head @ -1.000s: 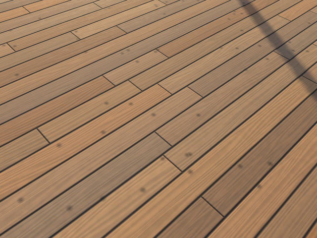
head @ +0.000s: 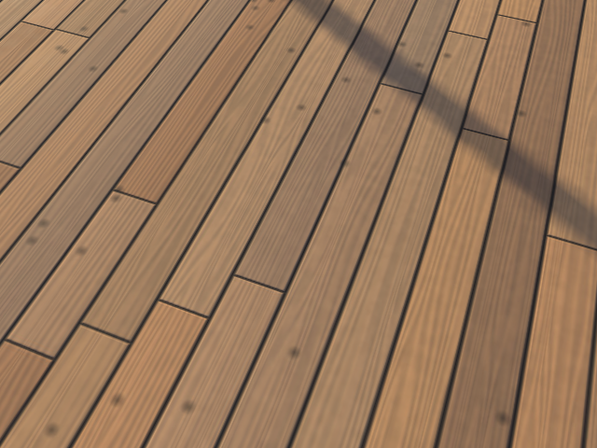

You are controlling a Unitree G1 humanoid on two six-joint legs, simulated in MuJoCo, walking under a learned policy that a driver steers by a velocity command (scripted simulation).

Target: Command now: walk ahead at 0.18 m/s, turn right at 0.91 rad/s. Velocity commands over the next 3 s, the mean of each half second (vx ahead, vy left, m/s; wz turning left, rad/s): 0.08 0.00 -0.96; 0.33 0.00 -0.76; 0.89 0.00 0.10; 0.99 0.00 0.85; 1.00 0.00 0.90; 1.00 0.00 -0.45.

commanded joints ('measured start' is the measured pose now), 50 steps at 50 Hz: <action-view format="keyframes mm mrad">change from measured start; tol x32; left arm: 1 124 -27 -16 -37 12 11 -32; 10 128 303 82 -116 51 -2 -25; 50 -14 5 -50 -106 69 -45 -99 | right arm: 1 -154 -137 -38 -83 21 -15 -4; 50 181 -195 -57 -41 -15 30 48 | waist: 1 64 112 -187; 10 22 -369 -336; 28 -12 -153 -248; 31 73 315 -204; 50 12 206 -63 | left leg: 1 34 247 -54 -126 473 163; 8 58 213 52 309 458 41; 10 -460 -92 -109 922 -544 -94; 11 -489 -68 -297 950 -487 -74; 28 -23 -109 -335 30 -16 -55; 31 88 339 -807 -165 85 218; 39 233 215 -496 -237 -460 141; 50 -124 218 -231 -240 -408 111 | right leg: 1 202 -36 21 -203 219 -35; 8 474 96 -84 -488 226 -182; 9 614 -41 208 -588 760 -271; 11 769 -262 718 -743 392 -492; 28 341 38 582 -597 183 -214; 31 1 213 246 -61 -294 -63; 36 -143 58 94 223 -2 -6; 50 409 93 -71 -524 -15 -127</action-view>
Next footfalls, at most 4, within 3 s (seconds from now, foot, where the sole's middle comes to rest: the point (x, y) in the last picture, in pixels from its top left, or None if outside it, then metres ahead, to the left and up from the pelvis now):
0.16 right None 0.21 -0.11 -0.78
0.58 left None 0.32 0.08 -0.78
1.04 right None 0.16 -0.17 -0.78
1.48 left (500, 374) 0.55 -0.42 -0.78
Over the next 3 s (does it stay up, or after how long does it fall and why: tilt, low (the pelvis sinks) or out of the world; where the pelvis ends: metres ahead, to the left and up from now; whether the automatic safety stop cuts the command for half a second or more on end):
stays up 1.70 -0.78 0.00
